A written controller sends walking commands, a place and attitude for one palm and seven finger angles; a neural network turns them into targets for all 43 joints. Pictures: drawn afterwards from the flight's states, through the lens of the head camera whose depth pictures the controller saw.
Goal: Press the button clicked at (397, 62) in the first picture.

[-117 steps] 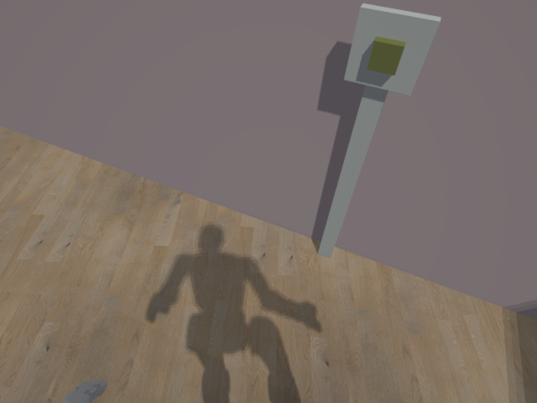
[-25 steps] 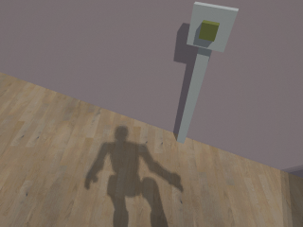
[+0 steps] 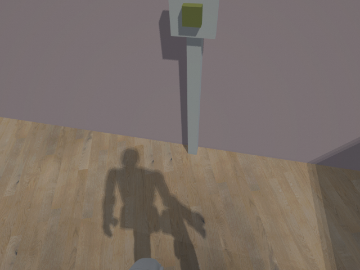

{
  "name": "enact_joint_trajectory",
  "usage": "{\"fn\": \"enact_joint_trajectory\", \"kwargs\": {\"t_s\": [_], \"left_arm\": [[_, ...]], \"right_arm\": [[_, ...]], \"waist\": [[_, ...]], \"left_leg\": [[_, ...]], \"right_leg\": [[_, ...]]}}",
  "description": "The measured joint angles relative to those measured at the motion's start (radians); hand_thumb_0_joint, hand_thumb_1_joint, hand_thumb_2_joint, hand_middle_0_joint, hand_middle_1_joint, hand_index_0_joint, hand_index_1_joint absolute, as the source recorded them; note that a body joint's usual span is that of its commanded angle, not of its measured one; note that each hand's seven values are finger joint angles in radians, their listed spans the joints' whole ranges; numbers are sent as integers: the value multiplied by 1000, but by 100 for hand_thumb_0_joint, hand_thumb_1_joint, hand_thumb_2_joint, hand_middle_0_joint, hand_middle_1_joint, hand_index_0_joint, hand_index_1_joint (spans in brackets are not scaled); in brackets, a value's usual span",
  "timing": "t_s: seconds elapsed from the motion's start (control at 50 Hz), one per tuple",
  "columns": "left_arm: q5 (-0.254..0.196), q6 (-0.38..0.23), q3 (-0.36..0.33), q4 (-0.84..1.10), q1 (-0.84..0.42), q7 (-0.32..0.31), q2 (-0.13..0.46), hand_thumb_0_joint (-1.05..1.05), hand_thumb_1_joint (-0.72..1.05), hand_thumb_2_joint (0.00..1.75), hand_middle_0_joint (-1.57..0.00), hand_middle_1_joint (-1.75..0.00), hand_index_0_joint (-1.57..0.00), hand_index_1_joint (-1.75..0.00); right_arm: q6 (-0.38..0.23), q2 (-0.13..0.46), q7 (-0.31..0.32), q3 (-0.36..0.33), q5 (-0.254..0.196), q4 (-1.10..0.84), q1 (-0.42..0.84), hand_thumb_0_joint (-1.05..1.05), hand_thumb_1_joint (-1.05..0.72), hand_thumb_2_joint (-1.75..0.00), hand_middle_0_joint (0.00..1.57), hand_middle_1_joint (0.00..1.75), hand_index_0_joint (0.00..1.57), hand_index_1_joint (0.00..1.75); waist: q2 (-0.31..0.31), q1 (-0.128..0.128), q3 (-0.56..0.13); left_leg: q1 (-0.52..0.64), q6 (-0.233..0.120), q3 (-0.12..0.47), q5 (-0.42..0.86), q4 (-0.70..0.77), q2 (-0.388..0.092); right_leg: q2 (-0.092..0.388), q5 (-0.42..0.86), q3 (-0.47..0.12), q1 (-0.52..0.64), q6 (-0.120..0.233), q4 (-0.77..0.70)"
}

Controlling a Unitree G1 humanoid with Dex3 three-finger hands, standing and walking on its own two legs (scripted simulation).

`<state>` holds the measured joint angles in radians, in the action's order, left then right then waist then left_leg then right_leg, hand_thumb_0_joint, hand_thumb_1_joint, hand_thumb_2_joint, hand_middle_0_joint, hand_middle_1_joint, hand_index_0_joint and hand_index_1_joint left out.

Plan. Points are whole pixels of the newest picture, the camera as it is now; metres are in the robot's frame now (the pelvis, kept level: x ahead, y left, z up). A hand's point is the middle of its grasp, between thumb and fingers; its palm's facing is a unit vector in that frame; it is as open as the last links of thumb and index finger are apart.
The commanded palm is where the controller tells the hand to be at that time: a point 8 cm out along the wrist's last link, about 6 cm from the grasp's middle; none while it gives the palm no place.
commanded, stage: turn to face it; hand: left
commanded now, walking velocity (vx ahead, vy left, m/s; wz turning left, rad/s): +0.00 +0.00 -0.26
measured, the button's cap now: (192, 15) +0.87 +0.02 +0.15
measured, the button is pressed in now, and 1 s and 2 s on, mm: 0 0 0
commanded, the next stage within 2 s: take the last steps up to it in 0.14 s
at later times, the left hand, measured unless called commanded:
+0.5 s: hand out of the picture +0.06 +0.27 -0.17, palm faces -0.09 -0.98 -0.17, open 7.4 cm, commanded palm none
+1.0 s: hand (165, 227) +0.26 +0.08 -0.18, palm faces -0.27 -0.95 -0.14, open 7.4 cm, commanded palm none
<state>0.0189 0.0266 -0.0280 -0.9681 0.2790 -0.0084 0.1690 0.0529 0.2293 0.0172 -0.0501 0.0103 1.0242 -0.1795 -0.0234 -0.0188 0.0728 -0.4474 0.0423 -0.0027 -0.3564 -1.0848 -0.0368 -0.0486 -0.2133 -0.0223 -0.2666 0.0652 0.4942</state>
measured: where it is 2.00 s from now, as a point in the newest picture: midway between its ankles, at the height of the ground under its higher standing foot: (215, 250)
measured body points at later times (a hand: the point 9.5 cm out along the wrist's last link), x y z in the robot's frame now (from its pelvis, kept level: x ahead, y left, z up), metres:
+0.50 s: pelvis -0.01 +0.07 +0.01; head -0.02 +0.12 +0.46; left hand +0.06 +0.32 -0.16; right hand -0.05 -0.16 -0.12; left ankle -0.02 +0.15 -0.74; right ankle -0.02 -0.09 -0.63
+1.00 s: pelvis +0.11 -0.05 -0.02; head +0.15 -0.06 +0.43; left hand +0.27 +0.13 -0.17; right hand -0.09 -0.20 -0.15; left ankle -0.01 +0.13 -0.68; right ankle +0.12 -0.17 -0.74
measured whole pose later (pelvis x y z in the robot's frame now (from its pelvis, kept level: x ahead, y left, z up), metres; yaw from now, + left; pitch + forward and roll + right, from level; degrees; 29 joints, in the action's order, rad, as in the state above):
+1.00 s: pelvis +0.11 -0.05 -0.02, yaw -13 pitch +1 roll -1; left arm 0.02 -0.07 -0.05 -1.02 0.10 0.02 0.14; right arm -0.01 0.11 0.02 -0.03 0.01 1.19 -0.51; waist -0.01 0.08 0.07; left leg -0.22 0.02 -0.05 -0.52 -0.96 -0.14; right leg 0.05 -0.26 0.15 -0.38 0.03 0.63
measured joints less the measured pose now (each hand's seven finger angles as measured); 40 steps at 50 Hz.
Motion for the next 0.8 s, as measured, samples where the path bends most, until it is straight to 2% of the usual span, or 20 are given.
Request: {"fn": "enact_joint_trajectory", "kwargs": {"t_s": [0.08,0.16,0.24,0.3,0.34,0.38,0.46,0.54,0.68,0.8], "left_arm": [[2,-3,-6,-2,7,-2,-7,1,90,90,-20,-30,-20,-30],[8,-5,-15,0,5,-4,-2,1,90,90,-20,-30,-20,-30],[12,0,-24,-1,-4,-6,15,0,90,90,-20,-30,-20,-30],[5,9,-32,-6,-6,-7,33,0,90,90,-20,-30,-20,-30],[4,24,-43,-16,-4,-2,49,0,90,90,-20,-30,-20,-30],[16,38,-54,-23,1,10,60,1,90,90,-20,-30,-20,-30],[25,24,-71,-21,9,33,83,1,91,90,-20,-30,-20,-30],[26,21,-77,-32,26,38,90,1,91,90,-20,-30,-20,-30],[24,37,-70,-69,20,48,71,1,91,90,-19,-30,-19,-30],[19,29,-47,-77,-57,56,35,1,91,90,-19,-30,-19,-30]], "right_arm": [[-2,2,6,-4,3,2,-14,0,-91,-90,20,30,20,30],[-5,-2,12,-3,1,6,-20,0,-91,-90,20,30,20,30],[-18,-18,16,4,-5,-2,-21,0,-91,-90,20,30,20,29],[-44,-34,19,14,-7,-14,-35,0,-91,-90,20,30,20,30],[-52,-56,17,22,4,-17,-53,0,-91,-90,20,30,20,30],[-56,-69,17,31,9,-20,-88,0,-91,-90,20,30,20,30],[-71,-87,20,40,11,1,-156,0,-91,-90,20,30,21,30],[-90,-97,28,38,8,26,-210,0,-91,-90,20,30,21,30],[-112,-123,37,37,10,78,-294,0,-91,-90,20,30,21,30],[-114,-140,30,35,21,121,-350,0,-91,-90,20,30,21,30]], "waist": [[7,2,-25],[15,-3,-45],[34,-11,-61],[46,0,-76],[70,9,-87],[67,21,-105],[66,25,-118],[73,28,-119],[83,53,-94],[75,89,-50]], "left_leg": [[11,10,12,16,48,-6],[56,9,10,-17,162,-6],[128,-6,-1,-42,339,5],[215,-28,-11,23,542,10],[224,-59,-32,36,550,19],[245,-74,-43,56,584,8],[299,-77,-60,100,676,-7],[330,-78,-97,101,713,-7],[375,-66,-147,70,736,-18],[420,-28,-164,34,751,-50]], "right_leg": [[-11,37,-22,4,-4,-52],[-22,56,-41,-2,-14,-69],[-28,69,-66,-20,-34,-66],[-35,52,-77,-50,-57,-20],[-32,-109,-77,-102,-61,119],[-37,-156,-53,-169,-73,310],[-7,-61,-29,-268,-93,587],[34,32,-41,-318,-108,694],[101,68,-16,-344,-122,650],[145,12,68,-314,-112,425]]}}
